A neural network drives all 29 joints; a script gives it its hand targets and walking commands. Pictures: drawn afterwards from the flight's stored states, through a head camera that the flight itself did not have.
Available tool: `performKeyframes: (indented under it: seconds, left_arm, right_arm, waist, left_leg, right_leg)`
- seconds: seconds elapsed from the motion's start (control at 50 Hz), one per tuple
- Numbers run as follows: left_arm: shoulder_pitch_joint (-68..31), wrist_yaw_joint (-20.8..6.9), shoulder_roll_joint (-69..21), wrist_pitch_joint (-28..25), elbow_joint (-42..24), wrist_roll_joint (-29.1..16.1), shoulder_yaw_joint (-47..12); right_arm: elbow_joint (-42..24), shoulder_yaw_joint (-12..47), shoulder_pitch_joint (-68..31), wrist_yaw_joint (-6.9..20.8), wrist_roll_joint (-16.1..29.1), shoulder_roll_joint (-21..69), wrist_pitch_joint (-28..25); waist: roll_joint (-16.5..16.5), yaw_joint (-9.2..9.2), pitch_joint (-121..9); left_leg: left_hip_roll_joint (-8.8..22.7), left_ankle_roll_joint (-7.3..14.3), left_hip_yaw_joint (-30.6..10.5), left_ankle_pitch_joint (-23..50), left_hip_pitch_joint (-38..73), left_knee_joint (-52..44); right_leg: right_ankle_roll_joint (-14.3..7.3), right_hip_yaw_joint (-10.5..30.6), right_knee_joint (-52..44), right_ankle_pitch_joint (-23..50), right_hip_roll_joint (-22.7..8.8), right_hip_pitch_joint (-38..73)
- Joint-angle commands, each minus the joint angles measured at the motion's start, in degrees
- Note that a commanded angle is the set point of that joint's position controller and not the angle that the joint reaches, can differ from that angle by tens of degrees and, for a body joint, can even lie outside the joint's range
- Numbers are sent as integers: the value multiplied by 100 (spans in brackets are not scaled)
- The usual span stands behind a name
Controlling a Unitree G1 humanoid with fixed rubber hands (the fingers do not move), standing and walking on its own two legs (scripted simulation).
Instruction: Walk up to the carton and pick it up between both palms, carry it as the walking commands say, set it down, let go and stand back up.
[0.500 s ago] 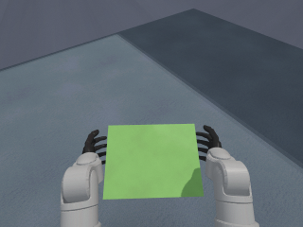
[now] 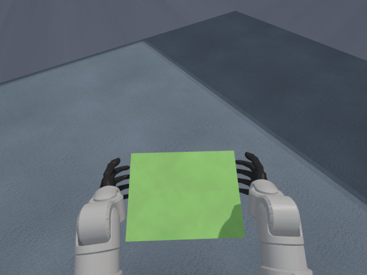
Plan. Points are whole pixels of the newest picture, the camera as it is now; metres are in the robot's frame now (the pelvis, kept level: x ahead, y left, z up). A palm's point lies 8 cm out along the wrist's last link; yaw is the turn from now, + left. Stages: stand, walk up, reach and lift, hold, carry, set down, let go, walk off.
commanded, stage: carry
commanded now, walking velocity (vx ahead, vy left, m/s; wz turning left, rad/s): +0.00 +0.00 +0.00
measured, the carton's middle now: (183, 198) +0.29 +0.01 -0.02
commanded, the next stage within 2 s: none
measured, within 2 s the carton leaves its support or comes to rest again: neither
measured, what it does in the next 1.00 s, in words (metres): stands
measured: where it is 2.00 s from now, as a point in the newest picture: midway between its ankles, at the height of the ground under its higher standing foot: outside the picture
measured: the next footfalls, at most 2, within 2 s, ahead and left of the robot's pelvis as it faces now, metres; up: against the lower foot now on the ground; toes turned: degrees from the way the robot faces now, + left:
none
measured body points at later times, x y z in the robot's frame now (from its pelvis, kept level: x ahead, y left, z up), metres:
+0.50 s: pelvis -0.01 +0.00 +0.00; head -0.01 -0.01 +0.45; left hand +0.27 +0.16 +0.05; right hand +0.27 -0.15 +0.05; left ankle +0.03 +0.12 -0.73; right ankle +0.02 -0.07 -0.73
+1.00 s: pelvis -0.01 +0.00 +0.00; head -0.02 +0.00 +0.45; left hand +0.27 +0.16 +0.04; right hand +0.27 -0.15 +0.04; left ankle +0.03 +0.12 -0.73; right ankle +0.02 -0.07 -0.73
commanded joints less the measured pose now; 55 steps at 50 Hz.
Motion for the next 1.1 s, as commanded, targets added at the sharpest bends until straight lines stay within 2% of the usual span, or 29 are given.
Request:
performKeyframes:
  seconds: [0.0, 0.02, 0.04, 0.06, 0.08, 0.1, 0.12, 0.14, 0.18, 0.2, 0.22, 0.36, 0.38, 0.4, 0.42, 0.46, 0.48, 0.62, 0.68, 0.74, 0.76, 0.8, 0.82, 0.86, 0.9, 0.94, 0.98, 1.0, 1.08]
  left_arm:
    - [-3158, -1496, -5213, -453, -747, -1833, -3187]
    - [-3332, -1448, -5424, -457, -1371, -2073, -3410]
    - [-3347, -1464, -5295, -487, -979, -1879, -3256]
    - [-3482, -1443, -5396, -499, -1408, -2052, -3394]
    - [-3229, -1468, -5231, -476, -658, -1791, -3142]
    - [-3323, -1441, -5348, -476, -1255, -1985, -3349]
    - [-3245, -1442, -5085, -496, -683, -1748, -3092]
    - [-3330, -1434, -5322, -498, -1132, -1928, -3311]
    - [-3203, -1475, -5133, -517, -550, -1708, -3105]
    - [-3254, -1452, -5285, -538, -959, -1881, -3248]
    - [-3215, -1467, -5089, -596, -542, -1677, -3056]
    - [-3402, -1431, -5253, -690, -1085, -1884, -3239]
    - [-3261, -1475, -5139, -695, -694, -1752, -3138]
    - [-3332, -1460, -5211, -705, -1037, -1906, -3277]
    - [-3152, -1497, -5063, -717, -459, -1669, -3068]
    - [-3307, -1442, -5114, -723, -908, -1841, -3172]
    - [-3111, -1510, -4915, -776, -235, -1579, -2934]
    - [-3454, -1480, -5137, -846, -816, -1841, -3136]
    - [-3250, -1537, -4879, -948, -171, -1542, -2956]
    - [-3305, -1572, -4947, -1047, -239, -1594, -2957]
    - [-3501, -1521, -5108, -1043, -874, -1840, -3151]
    - [-3432, -1537, -5023, -1036, -411, -1657, -2991]
    - [-3536, -1513, -5127, -1024, -811, -1822, -3149]
    - [-3166, -1583, -4791, -1098, 169, -1385, -2824]
    - [-3154, -1607, -4852, -1158, -60, -1527, -2951]
    - [-3464, -1592, -5138, -1216, -893, -1825, -3239]
    - [-3366, -1615, -5018, -1193, -151, -1564, -2986]
    - [-3497, -1567, -5025, -1189, -613, -1742, -3093]
    - [-3279, -1621, -4725, -1297, 63, -1438, -2893]
  right_arm:
    - [-635, 2949, -2721, 1435, 1677, 5274, -398]
    - [-1121, 3161, -2768, 1404, 1910, 5532, -398]
    - [-793, 3005, -2853, 1426, 1750, 5375, -432]
    - [-1152, 3127, -2908, 1396, 1888, 5490, -428]
    - [-546, 2956, -2786, 1425, 1668, 5311, -431]
    - [-1072, 3145, -2878, 1400, 1884, 5467, -420]
    - [-505, 2874, -2795, 1407, 1622, 5181, -439]
    - [-919, 3094, -2805, 1396, 1798, 5424, -432]
    - [-465, 2910, -2819, 1430, 1603, 5210, -472]
    - [-838, 3076, -2844, 1415, 1796, 5391, -471]
    - [-329, 2857, -2735, 1456, 1595, 5216, -523]
    - [-974, 3019, -2990, 1409, 1783, 5328, -627]
    - [-470, 2915, -2780, 1444, 1630, 5266, -627]
    - [-786, 2998, -2761, 1417, 1728, 5331, -645]
    - [-278, 2842, -2662, 1458, 1521, 5165, -656]
    - [-636, 2895, -2705, 1415, 1678, 5242, -652]
    - [-87, 2712, -2682, 1464, 1452, 5029, -725]
    - [-651, 2888, -2961, 1412, 1670, 5251, -779]
    - [84, 2717, -2712, 1502, 1383, 5041, -868]
    - [-19, 2776, -2837, 1539, 1494, 5158, -974]
    - [-698, 2937, -3017, 1477, 1708, 5251, -978]
    - [-231, 2762, -2938, 1506, 1548, 5170, -979]
    - [-583, 2926, -2992, 1474, 1681, 5287, -956]
    - [280, 2677, -2837, 1551, 1304, 4972, -1041]
    - [149, 2760, -2680, 1556, 1385, 5060, -1090]
    - [-633, 3067, -3006, 1558, 1737, 5367, -1137]
    - [-67, 2798, -2979, 1582, 1460, 5158, -1148]
    - [-462, 2904, -3049, 1520, 1622, 5224, -1131]
    - [412, 2680, -2689, 1602, 1310, 5006, -1215]
  waist:
    - [-131, 5, -1964]
    - [-50, 4, -2018]
    - [-24, 6, -1939]
    - [-127, 1, -1897]
    - [-160, 10, -1993]
    - [-82, 15, -1916]
    - [-46, 5, -1953]
    - [-63, 10, -1959]
    - [-98, 9, -1961]
    - [-135, 11, -1928]
    - [-61, 14, -1988]
    - [-90, 11, -2072]
    - [-34, 11, -2035]
    - [-68, 6, -2030]
    - [-49, 13, -2067]
    - [8, 17, -2049]
    - [-132, 9, -2040]
    - [-139, 15, -1950]
    - [-54, 21, -2050]
    - [-77, 28, -1941]
    - [-142, 23, -1909]
    - [-61, 18, -1911]
    - [-137, 18, -1930]
    - [-148, 17, -2008]
    - [-130, 32, -2066]
    - [-124, 28, -2098]
    - [-190, 23, -2029]
    - [-218, 31, -1995]
    - [-22, 34, -2053]
  left_leg:
    - [509, 253, -440, 689, 618, -326]
    - [555, 280, -500, 835, 684, -339]
    - [561, 261, -463, 814, 643, -338]
    - [533, 264, -482, 734, 621, -340]
    - [546, 291, -530, 703, 660, -396]
    - [537, 286, -476, 583, 622, -360]
    - [537, 293, -484, 610, 674, -396]
    - [540, 303, -513, 678, 652, -396]
    - [548, 310, -533, 566, 609, -442]
    - [551, 293, -496, 586, 590, -412]
    - [565, 308, -528, 706, 653, -404]
    - [580, 309, -530, 783, 708, -432]
    - [579, 328, -524, 799, 751, -401]
    - [565, 334, -522, 702, 668, -421]
    - [531, 320, -498, 619, 759, -418]
    - [596, 353, -540, 855, 792, -457]
    - [574, 325, -514, 775, 707, -419]
    - [537, 346, -535, 382, 585, -458]
    - [531, 331, -510, 603, 698, -451]
    - [540, 308, -455, 573, 643, -412]
    - [544, 319, -489, 613, 615, -399]
    - [515, 296, -456, 439, 607, -454]
    - [540, 327, -515, 441, 561, -453]
    - [541, 336, -484, 562, 659, -423]
    - [519, 339, -437, 660, 614, -326]
    - [536, 309, -437, 724, 649, -324]
    - [527, 305, -471, 591, 666, -411]
    - [512, 320, -472, 469, 597, -384]
    - [524, 327, -457, 484, 629, -452]
  right_leg:
    - [91, 988, -606, 1564, -1090, 933]
    - [62, 917, -536, 1495, -1038, 947]
    - [95, 894, -571, 1431, -1014, 897]
    - [112, 908, -615, 1386, -1028, 865]
    - [76, 893, -605, 1175, -992, 929]
    - [103, 945, -672, 1139, -1024, 860]
    - [75, 925, -648, 1066, -993, 840]
    - [68, 880, -628, 1112, -988, 876]
    - [64, 885, -675, 913, -996, 857]
    - [86, 890, -686, 1031, -987, 868]
    - [63, 884, -626, 1140, -979, 881]
    - [47, 863, -595, 1085, -963, 897]
    - [65, 845, -625, 1077, -946, 854]
    - [74, 878, -635, 1054, -956, 888]
    - [52, 910, -670, 1000, -981, 835]
    - [23, 841, -563, 1046, -953, 824]
    - [57, 845, -605, 1083, -968, 909]
    - [58, 936, -778, 522, -1007, 814]
    - [74, 895, -661, 990, -996, 890]
    - [98, 898, -711, 1007, -1018, 870]
    - [99, 872, -718, 1036, -1016, 846]
    - [52, 937, -759, 778, -1048, 812]
    - [58, 892, -764, 707, -1013, 864]
    - [72, 888, -752, 977, -1015, 928]
    - [139, 947, -700, 1421, -1063, 1049]
    - [115, 883, -641, 1498, -1041, 1042]
    - [91, 905, -713, 1151, -1036, 969]
    - [124, 939, -772, 978, -1044, 957]
    - [94, 960, -730, 868, -1033, 980]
